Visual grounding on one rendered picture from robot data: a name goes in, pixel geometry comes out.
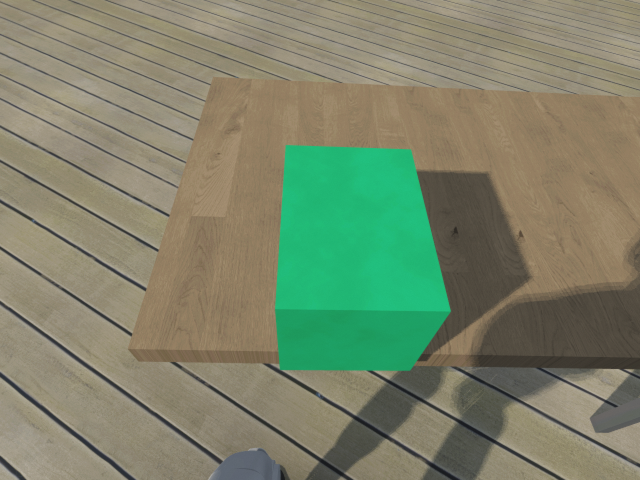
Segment table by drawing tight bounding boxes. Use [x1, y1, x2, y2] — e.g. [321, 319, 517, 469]
[128, 77, 640, 433]

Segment robot left shin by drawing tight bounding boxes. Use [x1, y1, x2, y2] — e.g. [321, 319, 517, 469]
[248, 448, 269, 456]

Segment robot left thigh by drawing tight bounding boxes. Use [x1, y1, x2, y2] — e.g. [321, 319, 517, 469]
[208, 451, 281, 480]

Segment carton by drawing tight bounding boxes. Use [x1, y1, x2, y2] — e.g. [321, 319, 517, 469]
[275, 145, 451, 371]

